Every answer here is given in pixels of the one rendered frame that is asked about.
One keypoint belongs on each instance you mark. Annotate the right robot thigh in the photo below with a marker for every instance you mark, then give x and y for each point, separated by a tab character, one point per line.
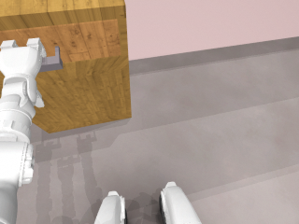
176	203

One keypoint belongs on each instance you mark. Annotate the drawer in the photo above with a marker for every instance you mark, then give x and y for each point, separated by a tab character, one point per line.
77	41

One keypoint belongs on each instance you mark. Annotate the robot left hand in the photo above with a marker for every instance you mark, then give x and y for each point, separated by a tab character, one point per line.
23	60

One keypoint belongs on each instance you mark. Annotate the handle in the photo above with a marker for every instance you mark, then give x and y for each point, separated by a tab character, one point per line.
52	63

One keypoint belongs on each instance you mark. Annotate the cabinet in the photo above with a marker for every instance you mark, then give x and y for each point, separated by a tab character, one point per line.
83	93

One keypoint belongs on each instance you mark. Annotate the left robot upper arm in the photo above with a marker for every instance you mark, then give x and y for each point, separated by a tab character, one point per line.
16	168

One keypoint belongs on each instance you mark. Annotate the robot left forearm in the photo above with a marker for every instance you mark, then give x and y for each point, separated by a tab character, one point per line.
17	102

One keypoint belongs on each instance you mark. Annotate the right robot shin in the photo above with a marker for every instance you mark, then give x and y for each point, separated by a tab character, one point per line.
167	216

